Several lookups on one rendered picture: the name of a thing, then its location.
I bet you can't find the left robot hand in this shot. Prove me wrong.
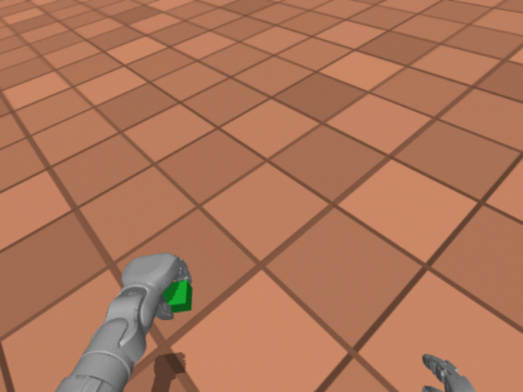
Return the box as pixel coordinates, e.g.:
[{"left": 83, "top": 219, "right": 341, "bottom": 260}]
[{"left": 121, "top": 252, "right": 192, "bottom": 320}]

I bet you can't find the small box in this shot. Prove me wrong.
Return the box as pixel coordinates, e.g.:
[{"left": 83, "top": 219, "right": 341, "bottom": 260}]
[{"left": 162, "top": 280, "right": 192, "bottom": 313}]

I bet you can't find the left robot arm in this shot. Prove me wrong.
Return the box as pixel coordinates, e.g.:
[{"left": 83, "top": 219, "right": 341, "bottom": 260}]
[{"left": 55, "top": 282, "right": 160, "bottom": 392}]

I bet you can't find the right robot hand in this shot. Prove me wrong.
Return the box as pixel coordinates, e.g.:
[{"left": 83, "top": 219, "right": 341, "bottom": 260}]
[{"left": 422, "top": 354, "right": 475, "bottom": 392}]

